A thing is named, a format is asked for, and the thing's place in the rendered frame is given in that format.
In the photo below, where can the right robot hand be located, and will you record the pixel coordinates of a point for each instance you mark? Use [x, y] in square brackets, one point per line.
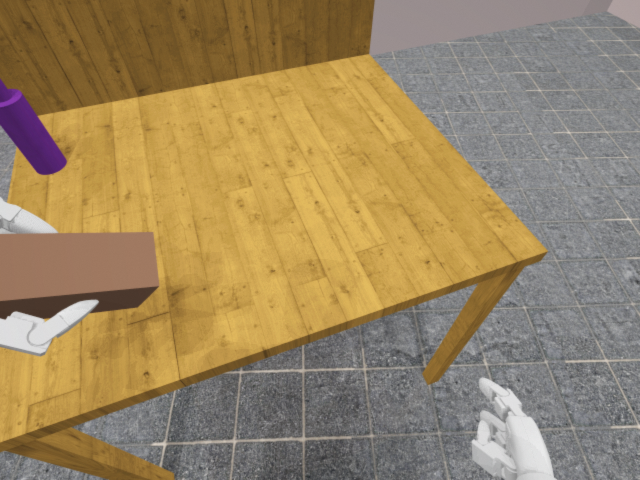
[519, 446]

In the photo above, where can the left robot hand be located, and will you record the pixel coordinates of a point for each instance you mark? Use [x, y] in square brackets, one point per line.
[22, 332]

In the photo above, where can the table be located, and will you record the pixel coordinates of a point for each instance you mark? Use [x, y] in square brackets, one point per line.
[293, 189]

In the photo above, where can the sponge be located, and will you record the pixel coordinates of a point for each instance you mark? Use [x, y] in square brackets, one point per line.
[41, 274]

